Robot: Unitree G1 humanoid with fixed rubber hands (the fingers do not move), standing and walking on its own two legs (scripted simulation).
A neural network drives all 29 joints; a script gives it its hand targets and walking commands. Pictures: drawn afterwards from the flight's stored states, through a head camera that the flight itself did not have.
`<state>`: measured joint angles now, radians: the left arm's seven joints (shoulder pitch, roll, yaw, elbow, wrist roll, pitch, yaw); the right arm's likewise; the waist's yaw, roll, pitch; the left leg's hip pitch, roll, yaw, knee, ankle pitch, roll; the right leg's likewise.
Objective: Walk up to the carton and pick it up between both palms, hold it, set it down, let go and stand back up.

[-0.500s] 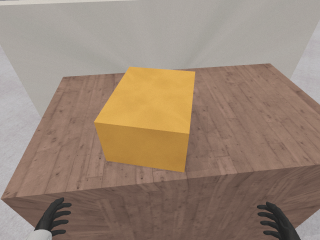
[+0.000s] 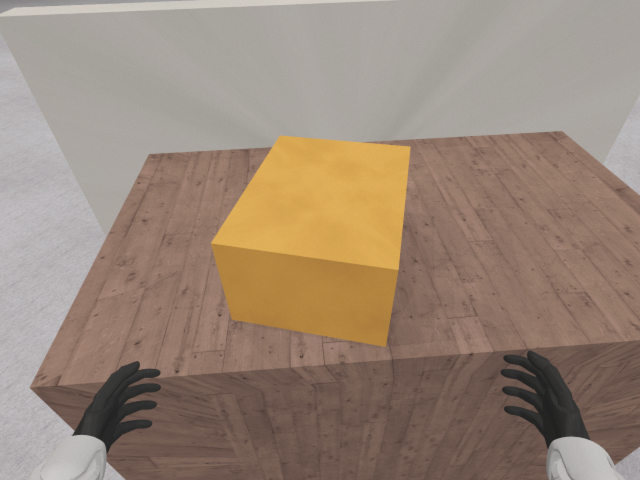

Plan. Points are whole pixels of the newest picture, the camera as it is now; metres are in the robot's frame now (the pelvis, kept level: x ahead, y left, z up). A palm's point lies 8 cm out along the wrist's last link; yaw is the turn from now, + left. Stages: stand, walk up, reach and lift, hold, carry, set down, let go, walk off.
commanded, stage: reach and lift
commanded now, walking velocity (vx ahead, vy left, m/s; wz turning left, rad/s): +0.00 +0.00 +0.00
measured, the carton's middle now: (326, 228) +0.49 +0.02 +0.07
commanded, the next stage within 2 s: none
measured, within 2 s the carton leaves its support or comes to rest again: neither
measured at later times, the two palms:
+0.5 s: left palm (98, 362) +0.23 +0.27 +0.11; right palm (537, 378) +0.21 -0.19 +0.10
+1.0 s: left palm (118, 305) +0.28 +0.26 +0.13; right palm (510, 321) +0.26 -0.18 +0.13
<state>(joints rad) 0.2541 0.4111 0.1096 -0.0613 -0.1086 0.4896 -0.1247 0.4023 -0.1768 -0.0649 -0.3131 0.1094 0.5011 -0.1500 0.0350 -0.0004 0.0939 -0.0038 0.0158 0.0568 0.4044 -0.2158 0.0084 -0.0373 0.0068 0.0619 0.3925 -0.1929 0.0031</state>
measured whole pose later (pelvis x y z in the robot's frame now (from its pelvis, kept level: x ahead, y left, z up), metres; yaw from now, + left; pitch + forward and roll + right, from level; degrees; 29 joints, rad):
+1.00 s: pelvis +0.05 +0.01 +0.00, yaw +0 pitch -5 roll -1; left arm 0.13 0.50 0.15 -0.37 -0.29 0.52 -0.15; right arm 0.32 -0.12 -0.02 -0.65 0.23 0.61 -0.28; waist 0.05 0.00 0.05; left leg -0.03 0.02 0.06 0.38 -0.27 0.01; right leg -0.06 0.01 0.07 0.35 -0.21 0.02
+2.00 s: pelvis +0.04 +0.00 +0.00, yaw +0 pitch +0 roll -1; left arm -0.74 0.55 0.12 0.42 -0.29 0.59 -0.15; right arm -0.55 -0.24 -0.04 0.14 0.31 0.53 -0.27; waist -0.07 0.00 0.03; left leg -0.14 0.02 0.05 0.38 -0.24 0.01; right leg -0.16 0.01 0.06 0.35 -0.18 0.02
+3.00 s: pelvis +0.04 +0.00 +0.00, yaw +1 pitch +8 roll +0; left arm -1.02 0.41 0.01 1.22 -0.29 0.03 -0.12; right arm -0.79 -0.14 -0.04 0.87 0.31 0.06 -0.26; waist -0.10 0.00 -0.07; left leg -0.31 0.02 0.04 0.38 -0.20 0.01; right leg -0.33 0.01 0.05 0.35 -0.15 0.02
